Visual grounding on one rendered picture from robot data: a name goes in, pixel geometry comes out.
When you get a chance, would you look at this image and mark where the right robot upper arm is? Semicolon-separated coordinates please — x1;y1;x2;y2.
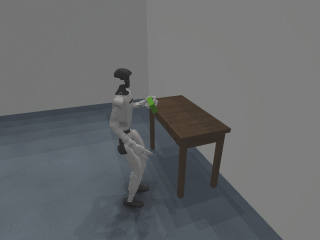
109;95;125;128

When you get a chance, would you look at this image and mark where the table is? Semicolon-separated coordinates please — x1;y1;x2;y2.
149;95;231;199

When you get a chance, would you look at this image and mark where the right robot thigh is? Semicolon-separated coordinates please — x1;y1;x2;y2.
117;140;142;180

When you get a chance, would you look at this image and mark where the left robot hand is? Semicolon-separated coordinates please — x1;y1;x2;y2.
144;95;159;109

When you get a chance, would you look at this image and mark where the sponge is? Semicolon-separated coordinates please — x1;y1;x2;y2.
147;97;158;114

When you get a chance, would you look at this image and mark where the right robot hand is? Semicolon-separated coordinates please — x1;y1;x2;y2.
132;144;153;160

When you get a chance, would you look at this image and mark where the right robot foot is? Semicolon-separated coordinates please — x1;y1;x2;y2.
123;198;144;208

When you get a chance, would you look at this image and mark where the right robot forearm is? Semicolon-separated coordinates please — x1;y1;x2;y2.
110;123;136;149

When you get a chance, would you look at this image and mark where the left robot forearm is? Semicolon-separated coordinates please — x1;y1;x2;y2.
132;100;146;109

